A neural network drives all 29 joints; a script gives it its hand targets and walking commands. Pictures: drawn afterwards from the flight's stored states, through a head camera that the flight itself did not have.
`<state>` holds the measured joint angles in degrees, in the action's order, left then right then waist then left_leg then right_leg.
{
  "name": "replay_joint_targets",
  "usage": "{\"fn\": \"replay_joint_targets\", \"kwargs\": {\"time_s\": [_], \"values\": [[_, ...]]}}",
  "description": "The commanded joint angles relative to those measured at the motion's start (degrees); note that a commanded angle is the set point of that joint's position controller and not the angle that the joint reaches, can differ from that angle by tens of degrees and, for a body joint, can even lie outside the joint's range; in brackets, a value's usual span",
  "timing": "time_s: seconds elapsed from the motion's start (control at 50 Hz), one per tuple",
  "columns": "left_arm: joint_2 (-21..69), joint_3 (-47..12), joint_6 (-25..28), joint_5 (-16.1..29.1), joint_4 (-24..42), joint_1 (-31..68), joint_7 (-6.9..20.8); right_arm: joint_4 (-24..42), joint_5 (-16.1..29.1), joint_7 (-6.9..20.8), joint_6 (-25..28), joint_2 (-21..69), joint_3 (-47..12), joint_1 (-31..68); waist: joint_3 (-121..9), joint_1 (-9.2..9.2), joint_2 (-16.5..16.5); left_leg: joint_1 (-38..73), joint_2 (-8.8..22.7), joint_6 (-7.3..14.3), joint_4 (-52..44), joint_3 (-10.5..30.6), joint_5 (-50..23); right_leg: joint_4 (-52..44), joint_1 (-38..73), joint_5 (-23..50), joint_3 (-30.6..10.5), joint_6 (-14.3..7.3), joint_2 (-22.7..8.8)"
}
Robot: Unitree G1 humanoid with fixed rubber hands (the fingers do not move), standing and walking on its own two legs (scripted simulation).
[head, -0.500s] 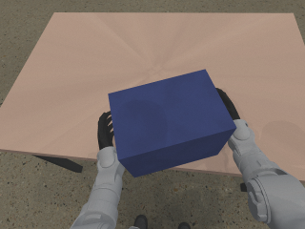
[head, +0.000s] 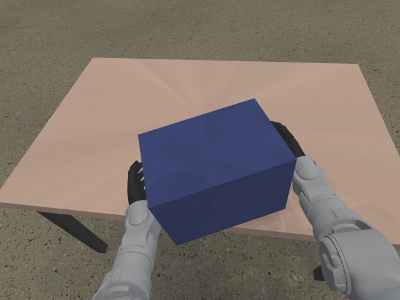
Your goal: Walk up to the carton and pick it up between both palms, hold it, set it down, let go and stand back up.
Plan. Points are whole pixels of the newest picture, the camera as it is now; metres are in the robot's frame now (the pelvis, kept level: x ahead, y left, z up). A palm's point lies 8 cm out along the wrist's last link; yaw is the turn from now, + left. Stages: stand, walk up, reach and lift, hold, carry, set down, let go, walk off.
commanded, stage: reach and lift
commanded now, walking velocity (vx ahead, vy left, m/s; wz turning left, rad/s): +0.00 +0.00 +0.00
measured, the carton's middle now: (214, 173) +0.39 +0.04 +0.03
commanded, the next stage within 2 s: none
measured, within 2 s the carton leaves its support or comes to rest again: neither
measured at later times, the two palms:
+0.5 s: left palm (114, 166) +0.34 +0.21 +0.11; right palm (306, 127) +0.41 -0.11 +0.16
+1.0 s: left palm (103, 148) +0.36 +0.23 +0.13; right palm (305, 126) +0.39 -0.10 +0.18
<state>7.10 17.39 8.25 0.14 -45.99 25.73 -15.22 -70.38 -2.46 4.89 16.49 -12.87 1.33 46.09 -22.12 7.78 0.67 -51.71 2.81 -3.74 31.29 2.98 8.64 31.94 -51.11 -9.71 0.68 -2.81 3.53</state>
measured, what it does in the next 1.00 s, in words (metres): stands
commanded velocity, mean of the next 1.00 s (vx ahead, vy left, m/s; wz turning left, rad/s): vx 0.00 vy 0.00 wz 0.00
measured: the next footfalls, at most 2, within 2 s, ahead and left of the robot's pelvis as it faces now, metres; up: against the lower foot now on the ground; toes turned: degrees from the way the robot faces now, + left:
none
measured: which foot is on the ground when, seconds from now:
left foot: down 0.00-1.00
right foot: down 0.00-1.00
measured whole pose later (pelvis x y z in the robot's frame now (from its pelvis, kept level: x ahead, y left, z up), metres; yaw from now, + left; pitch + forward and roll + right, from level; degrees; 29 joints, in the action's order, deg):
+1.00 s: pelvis +0.00 +0.03 +0.02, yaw +1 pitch +3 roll -1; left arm -4.4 15.6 -16.0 -1.3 -45.0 35.4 -7.2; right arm -59.1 -0.8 -3.4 -9.3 -3.9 11.7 46.1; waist -13.6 -0.2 2.6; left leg -21.9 1.3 -1.8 29.8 3.0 11.5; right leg 26.6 -19.1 -11.1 0.7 -1.1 2.0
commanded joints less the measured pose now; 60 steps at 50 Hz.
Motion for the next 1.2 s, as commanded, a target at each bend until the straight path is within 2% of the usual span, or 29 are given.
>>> {"fn": "replay_joint_targets", "kwargs": {"time_s": [0.0,0.02,0.1,0.12,0.16,0.2,0.24,0.26,0.3,0.4,0.46,0.48,0.52,0.58,0.6,0.66,0.68,0.7,0.74,0.8,0.82,0.88,0.92,0.94,1.02,1.04,1.08,1.12,1.18], "values": [[31.2,-33.4,4.8,0.8,23.6,62.6,8.9,20.8,-0.3,2.6,-1.6,46.8,-13.5,33.9,-47.4,-5.04,7.3,13.2,-5.2,3.7,-1.0,-3.2,-4.1,1.1,53.7,25.5,-5.0,7.3,-3.5],[30.7,-32.4,4.1,0.5,23.5,62.7,9.0,20.7,-0.3,2.5,-2.4,46.8,-13.1,34.0,-46.3,-4.76,7.9,13.0,-5.3,3.9,-0.9,-3.1,-4.4,1.0,53.4,25.4,-5.5,7.4,-3.7],[30.4,-33.5,0.5,1.4,28.0,65.7,8.8,23.0,2.1,1.6,-6.7,48.5,-14.1,34.3,-42.7,-5.85,6.2,15.9,-5.8,3.4,-2.2,-2.5,-5.3,-0.4,54.8,24.7,-5.8,7.3,-4.2],[29.7,-32.6,-0.4,1.2,27.2,66.4,8.9,23.6,2.4,1.5,-7.8,49.6,-13.9,34.8,-41.1,-5.32,6.3,15.7,-5.9,3.5,-2.6,-2.5,-3.4,-1.2,54.5,21.6,-6.0,7.4,-4.4],[30.2,-34.0,-2.0,2.6,30.5,67.2,9.1,24.9,3.7,0.8,-10.1,50.4,-15.0,34.0,-40.4,-6.53,6.2,17.2,-6.2,3.4,-2.9,-2.1,-5.4,-1.3,56.3,24.5,-6.5,7.6,-4.6],[29.5,-34.2,-3.7,2.8,30.7,69.7,9.5,26.4,3.8,0.5,-11.6,50.7,-13.9,35.3,-37.8,-7.47,5.9,17.0,-6.2,3.4,-3.8,-2.0,-2.9,-2.6,56.0,20.9,-6.8,7.6,-4.9],[30.2,-36.1,-4.8,4.3,34.1,72.0,9.5,29.2,4.9,-0.2,-13.0,53.0,-15.5,35.8,-39.7,-8.56,5.2,18.9,-6.3,3.1,-3.6,-1.4,-5.8,-1.9,57.3,25.5,-6.7,7.8,-4.8],[29.4,-35.5,-5.4,4.3,34.4,73.7,9.7,29.4,5.1,-0.5,-13.9,53.3,-14.9,36.7,-37.4,-8.33,5.2,19.2,-6.3,3.0,-4.4,-1.5,-3.8,-2.6,56.8,23.5,-6.7,8.1,-5.1],[28.6,-34.7,-6.5,4.9,33.8,77.7,10.1,27.7,4.8,-0.8,-15.6,54.0,-13.6,36.6,-34.0,-9.3,5.8,19.3,-6.3,3.0,-5.4,-1.5,-2.4,-3.6,56.7,21.2,-6.8,8.2,-5.4],[26.6,-31.8,-9.2,5.3,28.3,82.3,12.9,26.5,4.1,-2.6,-18.4,54.8,-9.0,39.1,-25.6,-12.33,5.0,21.3,-6.6,3.4,-7.1,-1.8,0.0,-6.2,56.5,17.8,-7.8,8.9,-7.2],[24.0,-27.0,-10.6,3.8,21.8,79.7,15.6,25.6,3.2,-3.5,-19.6,55.1,-6.4,39.3,-18.3,-12.31,5.3,22.6,-6.8,4.3,-8.6,-2.3,2.3,-8.6,56.6,13.6,-8.4,9.1,-8.4],[21.7,-23.8,-11.0,2.8,18.4,78.1,16.9,25.2,2.6,-4.1,-20.3,55.5,-5.1,38.4,-14.0,-12.36,7.1,23.0,-6.8,4.9,-9.0,-2.7,4.1,-9.7,56.5,10.8,-8.8,9.6,-9.2],[20.5,-21.2,-12.3,1.7,15.4,75.7,18.5,24.8,2.2,-4.0,-21.1,53.9,-3.3,38.9,-10.3,-11.95,6.1,24.6,-6.5,5.3,-9.5,-2.9,4.1,-11.1,55.1,6.7,-8.6,9.2,-9.5],[19.7,-18.7,-15.0,-0.7,11.5,71.4,20.0,27.4,2.4,-3.4,-22.1,51.7,-1.9,42.4,-7.0,-9.98,4.9,26.7,-6.1,5.7,-10.1,-2.5,5.0,-12.8,53.3,-2.4,-8.8,8.4,-9.4],[19.1,-18.4,-15.5,-0.7,11.5,71.2,20.4,27.6,2.3,-3.3,-22.4,50.8,-1.5,42.5,-5.9,-10.62,4.3,28.8,-6.3,5.8,-10.4,-2.6,4.8,-13.6,52.8,-4.1,-8.6,8.2,-9.3],[18.3,-18.8,-17.0,-1.2,12.1,71.1,20.3,29.1,2.2,-2.9,-23.1,49.7,-1.3,43.5,-5.0,-10.51,3.1,31.4,-6.1,5.8,-11.1,-2.6,4.6,-14.3,50.7,-6.9,-6.9,7.5,-8.2],[18.1,-18.7,-17.6,-1.4,11.9,72.3,20.3,27.0,1.6,-2.8,-23.6,49.1,0.7,43.0,-4.1,-11.89,2.2,31.9,-6.3,5.7,-11.6,-2.7,5.7,-14.8,49.4,-8.1,-6.2,7.1,-7.9],[18.7,-19.3,-18.0,-1.2,13.8,73.0,19.9,27.6,1.8,-2.5,-23.7,48.6,0.7,43.1,-4.6,-12.23,1.7,33.1,-6.1,5.5,-11.9,-2.4,5.2,-14.7,48.6,-7.8,-5.5,6.9,-7.5],[20.2,-22.7,-18.2,0.6,16.1,76.9,19.6,27.6,1.7,-2.6,-23.6,48.9,1.5,44.4,-6.0,-14.66,-0.2,34.2,-6.4,5.0,-12.8,-2.3,6.2,-14.7,47.6,-6.3,-4.0,6.3,-6.7],[22.5,-27.5,-17.6,3.6,19.4,81.5,18.5,30.0,1.6,-2.9,-23.1,50.1,0.6,46.9,-11.0,-16.28,-1.7,35.4,-6.5,4.0,-13.1,-2.2,5.2,-14.1,46.7,-1.9,-2.4,5.6,-5.7],[24.5,-29.9,-17.5,4.6,20.7,82.3,18.0,29.8,1.7,-3.0,-22.8,50.0,0.9,46.4,-12.7,-17.62,-3.3,35.7,-6.3,3.2,-13.5,-1.8,5.0,-14.0,46.5,0.3,-1.8,5.4,-5.5],[27.9,-33.1,-17.2,6.3,23.5,83.1,16.9,32.7,3.2,-3.4,-22.1,50.8,-0.8,47.1,-16.8,-18.17,-4.8,38.3,-6.0,2.0,-13.0,-1.5,3.4,-14.0,45.8,4.8,-0.9,5.1,-4.8],[29.7,-34.8,-17.5,6.7,25.0,83.6,16.1,31.9,4.3,-3.4,-22.2,50.0,-0.8,47.2,-17.7,-18.5,-6.7,40.0,-5.3,1.0,-12.7,-0.7,1.8,-14.0,43.4,6.1,0.0,4.4,-3.9],[29.7,-34.2,-17.8,6.6,25.0,82.0,15.9,31.8,4.7,-3.4,-22.6,49.7,-1.7,45.9,-17.0,-18.2,-5.9,41.0,-5.2,0.9,-12.8,-0.6,0.1,-14.1,43.2,7.8,0.5,4.4,-3.6],[31.6,-36.5,-18.9,6.6,31.5,79.0,14.8,34.0,8.4,-3.8,-23.4,49.6,-6.0,43.0,-19.0,-17.45,-9.1,46.4,-4.9,-0.8,-11.3,0.0,-9.2,-13.3,44.1,16.7,0.9,4.3,-2.7],[32.0,-37.0,-19.3,7.1,33.8,77.3,14.8,37.0,9.8,-4.3,-23.7,50.4,-8.4,41.4,-20.9,-17.2,-8.4,47.8,-5.2,-0.8,-10.1,0.1,-13.4,-12.7,46.3,21.4,0.7,4.7,-2.6],[32.4,-37.7,-20.0,7.2,36.5,75.9,14.7,39.7,12.2,-4.8,-24.4,50.3,-11.0,40.3,-22.7,-17.07,-8.9,49.6,-5.3,-1.2,-8.9,0.6,-17.3,-12.1,47.7,25.0,0.6,4.9,-2.3],[31.4,-37.6,-21.1,6.8,39.4,74.1,14.9,41.3,13.5,-5.4,-25.8,50.5,-13.2,37.4,-22.6,-16.73,-8.8,50.7,-5.7,-1.2,-8.1,0.6,-20.1,-11.6,49.8,29.5,0.3,5.3,-2.3],[29.2,-34.9,-23.3,4.8,37.7,68.6,16.3,45.8,15.2,-6.1,-27.7,50.6,-17.2,36.7,-18.0,-14.99,-6.0,47.6,-6.5,0.2,-8.8,0.4,-18.5,-11.1,54.7,33.6,-1.0,6.1,-3.2]]}}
